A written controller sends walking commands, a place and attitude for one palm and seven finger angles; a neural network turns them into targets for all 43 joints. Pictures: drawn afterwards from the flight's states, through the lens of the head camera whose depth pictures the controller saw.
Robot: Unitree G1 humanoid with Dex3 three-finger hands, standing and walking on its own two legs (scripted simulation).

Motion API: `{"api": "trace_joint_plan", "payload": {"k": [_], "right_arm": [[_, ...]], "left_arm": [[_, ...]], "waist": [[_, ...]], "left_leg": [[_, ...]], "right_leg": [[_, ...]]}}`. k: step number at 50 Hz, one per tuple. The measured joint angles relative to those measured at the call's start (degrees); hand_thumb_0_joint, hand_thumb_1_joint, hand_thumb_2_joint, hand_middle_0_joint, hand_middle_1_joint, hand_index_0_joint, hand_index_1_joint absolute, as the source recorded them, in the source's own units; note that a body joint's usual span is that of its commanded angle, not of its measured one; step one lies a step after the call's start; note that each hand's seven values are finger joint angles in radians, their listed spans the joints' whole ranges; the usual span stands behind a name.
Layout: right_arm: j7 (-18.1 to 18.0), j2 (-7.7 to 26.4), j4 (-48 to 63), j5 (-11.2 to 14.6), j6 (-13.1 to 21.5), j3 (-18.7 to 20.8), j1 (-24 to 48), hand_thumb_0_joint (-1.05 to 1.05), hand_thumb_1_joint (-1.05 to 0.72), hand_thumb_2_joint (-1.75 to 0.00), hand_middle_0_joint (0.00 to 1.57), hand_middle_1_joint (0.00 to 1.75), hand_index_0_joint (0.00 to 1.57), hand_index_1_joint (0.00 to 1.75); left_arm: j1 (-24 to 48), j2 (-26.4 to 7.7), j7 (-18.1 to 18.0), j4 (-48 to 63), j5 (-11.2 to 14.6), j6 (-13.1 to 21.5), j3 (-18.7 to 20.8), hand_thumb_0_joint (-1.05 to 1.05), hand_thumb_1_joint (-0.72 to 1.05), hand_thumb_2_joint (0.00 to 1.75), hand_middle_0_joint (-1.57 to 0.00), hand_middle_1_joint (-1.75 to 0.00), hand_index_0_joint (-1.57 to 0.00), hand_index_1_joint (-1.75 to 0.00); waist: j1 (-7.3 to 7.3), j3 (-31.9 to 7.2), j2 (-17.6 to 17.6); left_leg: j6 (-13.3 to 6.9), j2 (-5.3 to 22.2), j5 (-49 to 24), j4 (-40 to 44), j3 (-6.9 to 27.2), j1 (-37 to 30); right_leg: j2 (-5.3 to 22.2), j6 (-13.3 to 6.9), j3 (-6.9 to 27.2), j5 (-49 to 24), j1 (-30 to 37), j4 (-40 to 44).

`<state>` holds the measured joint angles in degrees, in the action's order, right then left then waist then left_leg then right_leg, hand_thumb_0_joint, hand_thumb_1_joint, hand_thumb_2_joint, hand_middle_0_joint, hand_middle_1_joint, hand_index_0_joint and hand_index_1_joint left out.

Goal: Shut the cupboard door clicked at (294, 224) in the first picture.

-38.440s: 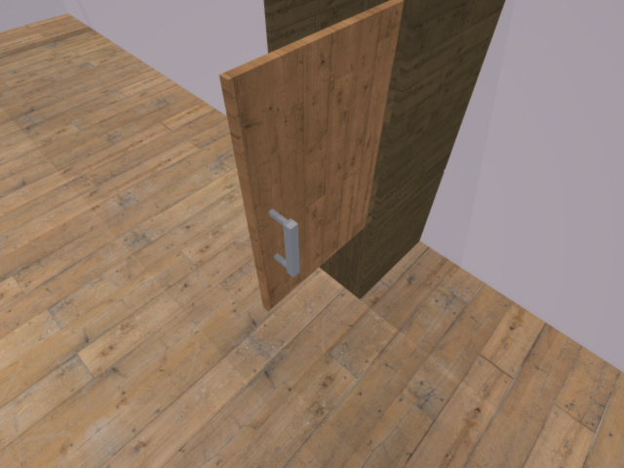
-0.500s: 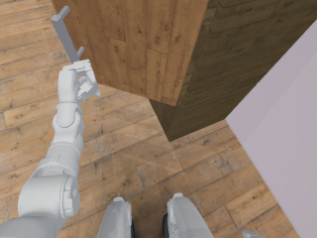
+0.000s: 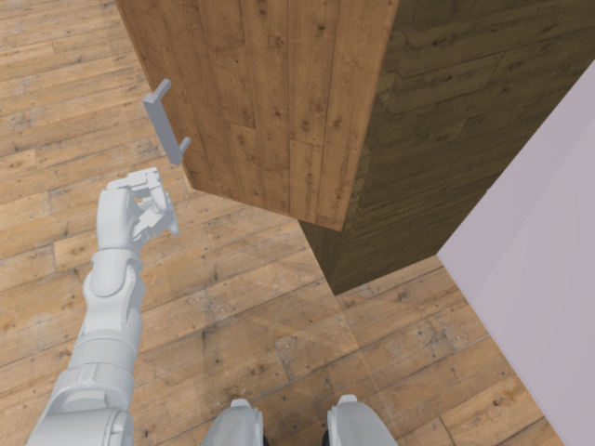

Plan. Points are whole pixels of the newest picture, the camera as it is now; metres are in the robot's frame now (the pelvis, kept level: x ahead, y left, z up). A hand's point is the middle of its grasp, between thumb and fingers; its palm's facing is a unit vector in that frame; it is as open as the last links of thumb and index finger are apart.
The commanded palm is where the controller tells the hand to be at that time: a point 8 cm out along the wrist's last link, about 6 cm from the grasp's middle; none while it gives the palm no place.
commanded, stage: draw the hand back to the body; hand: left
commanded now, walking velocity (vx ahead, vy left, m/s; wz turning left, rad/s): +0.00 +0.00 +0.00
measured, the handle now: (170, 124) +0.64 +0.21 -0.02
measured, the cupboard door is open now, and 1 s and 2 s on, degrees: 49 49 49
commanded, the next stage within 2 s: step back with the hand held close in 1.28 s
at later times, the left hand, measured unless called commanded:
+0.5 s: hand (52, 262) +0.30 +0.23 +0.15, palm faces +0.26 -0.93 -0.27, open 3.4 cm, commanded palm +0.25 +0.27 +0.17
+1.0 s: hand out of the picture +0.22 +0.27 +0.25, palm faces +0.49 -0.74 -0.46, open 6.8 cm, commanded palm +0.17 +0.30 +0.26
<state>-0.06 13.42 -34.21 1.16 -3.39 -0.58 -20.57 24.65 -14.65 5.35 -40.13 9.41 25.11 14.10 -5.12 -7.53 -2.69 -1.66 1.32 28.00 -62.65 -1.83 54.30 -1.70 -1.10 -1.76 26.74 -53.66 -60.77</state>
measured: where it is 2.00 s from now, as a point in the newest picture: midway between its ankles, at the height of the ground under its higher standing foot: outside the picture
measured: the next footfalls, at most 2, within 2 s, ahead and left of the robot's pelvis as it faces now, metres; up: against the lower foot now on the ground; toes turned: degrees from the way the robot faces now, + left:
none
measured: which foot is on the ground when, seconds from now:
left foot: down 0.00-1.00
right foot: down 0.00-1.00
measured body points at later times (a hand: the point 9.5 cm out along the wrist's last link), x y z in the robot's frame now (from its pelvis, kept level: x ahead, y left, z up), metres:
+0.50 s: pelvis +0.03 +0.01 +0.07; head +0.04 -0.01 +0.52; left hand +0.28 +0.27 +0.16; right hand +0.24 -0.21 +0.00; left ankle +0.02 +0.10 -0.66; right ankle +0.02 -0.11 -0.66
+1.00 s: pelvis +0.04 +0.00 +0.08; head +0.03 -0.04 +0.53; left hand +0.18 +0.31 +0.27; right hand +0.24 -0.22 -0.01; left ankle +0.02 +0.10 -0.66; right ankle +0.02 -0.11 -0.66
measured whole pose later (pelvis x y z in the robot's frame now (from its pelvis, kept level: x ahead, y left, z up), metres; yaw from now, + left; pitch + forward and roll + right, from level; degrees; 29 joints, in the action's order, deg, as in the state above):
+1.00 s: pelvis +0.04 +0.00 +0.08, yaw +2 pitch -3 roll +0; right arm -4.4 13.8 -35.7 0.6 4.2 -1.0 -11.8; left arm -27.9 -20.9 -5.9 21.4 4.7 4.5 21.1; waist 3.9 0.0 -5.5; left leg -1.0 -0.6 15.4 -24.1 -0.8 6.1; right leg -0.7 -1.1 -2.1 15.4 -5.4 -23.4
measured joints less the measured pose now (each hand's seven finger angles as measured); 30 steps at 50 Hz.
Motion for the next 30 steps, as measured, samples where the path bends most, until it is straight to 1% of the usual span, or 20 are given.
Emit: {"api": "trace_joint_plan", "payload": {"k": [5, 11, 12, 15, 18, 21, 24, 30], "right_arm": [[-0.91, 0.68, 0.01, 0.71, 1.83, 0.15, 0.73, 0.01, -0.9, -0.9, 0.2, 0.3, 0.2, 0.3], [-1.71, 1.78, 2.12, 1.39, 3.41, 0.41, 4.25, 0.01, -0.9, -0.9, 0.2, 0.3, 0.2, 0.3], [-2.02, 1.67, 2.54, 1.42, 3.29, 0.54, 4.93, 0.01, -0.9, -0.9, 0.2, 0.3, 0.2, 0.3], [-3.56, 1.02, 3.67, 1.41, 2.05, 0.65, 7.05, 0.01, -0.9, -0.9, 0.2, 0.3, 0.2, 0.3], [-4.81, 0.42, 4.29, 1.36, 1.54, -0.04, 8.9, 0.01, -0.91, -0.9, 0.2, 0.3, 0.2, 0.3], [-5.62, -0.19, 4.36, 1.22, 1.71, -0.99, 10.27, 0.01, -0.9, -0.9, 0.2, 0.3, 0.2, 0.3], [-5.84, -0.69, 4.07, 1.0, 2.31, -1.92, 11.1, 0.01, -0.9, -0.9, 0.2, 0.3, 0.2, 0.3], [-5.19, -1.25, 2.97, 0.33, 3.84, -3.1, 11.33, 0.01, -0.9, -0.9, 0.2, 0.3, 0.2, 0.3]], "left_arm": [[-6.62, 0.22, 1.49, 6.45, 1.56, -0.49, -2.86, 0.02, 0.9, 0.9, -1.3, -1.5, -1.3, -1.5], [-14.27, 0.29, 4.45, 13.95, 3.67, -3.98, -4.02, 0.02, 0.9, 0.9, -1.28, -1.48, -1.27, -1.47], [-15.78, 0.04, 3.38, 15.81, 2.27, -5.11, -4.51, 0.02, 0.9, 0.9, -1.27, -1.46, -1.26, -1.46], [-20.93, -0.83, -2.06, 22.38, -1.93, -10.63, -7.1, 0.02, 0.9, 0.9, -1.22, -1.41, -1.21, -1.4], [-25.55, -1.23, -6.25, 27.93, -4.16, -15.28, -8.76, 0.02, 0.9, 0.9, -1.16, -1.34, -1.15, -1.34], [-28.79, -1.47, -8.68, 32.03, -5.05, -18.57, -9.03, 0.02, 0.9, 0.9, -1.09, -1.27, -1.08, -1.26], [-31.14, -1.69, -9.97, 35.42, -5.36, -20.85, -8.31, 0.02, 0.9, 0.9, -1.01, -1.18, -1.01, -1.18], [-36.44, -2.39, -10.7, 42.53, -5.48, -22.97, -5.5, 0.02, 0.9, 0.9, -0.85, -1.01, -0.85, -1.0]], "waist": [[1.16, 0.1, 0.41], [2.33, 0.65, 0.54], [2.72, 0.86, 0.68], [3.65, 1.75, 0.62], [4.56, 2.65, 0.27], [5.54, 3.68, 0.02], [6.45, 4.69, -0.22], [7.68, 6.08, -0.93]], "left_leg": [[0.11, -0.44, -1.5, 5.1, 0.91, -7.02], [-0.04, -0.85, -2.67, 9.79, 0.76, -14.18], [-0.07, -0.97, -2.91, 10.76, 0.54, -15.6], [-0.26, -1.43, -4.25, 15.04, 0.21, -21.0], [-0.25, -1.79, -5.9, 19.81, 0.16, -26.56], [-0.25, -2.08, -7.5, 24.26, 0.32, -31.78], [-0.19, -2.29, -8.97, 28.24, 0.59, -36.36], [-0.05, -2.53, -11.3, 34.57, 0.82, -43.17]], "right_leg": [[0.25, -0.04, -0.79, -1.4, 7.68, 5.67], [0.52, 0.18, -0.55, -2.53, 14.82, 10.29], [0.62, 0.22, -0.31, -2.7, 16.08, 11.03], [0.98, 0.52, 0.09, -3.75, 21.2, 14.73], [1.23, 0.57, 0.22, -5.24, 26.69, 19.25], [1.4, 0.61, 0.14, -6.7, 31.92, 23.58], [1.51, 0.61, -0.07, -8.04, 36.59, 27.54], [1.61, 0.59, -0.21, -10.19, 43.37, 33.67]]}}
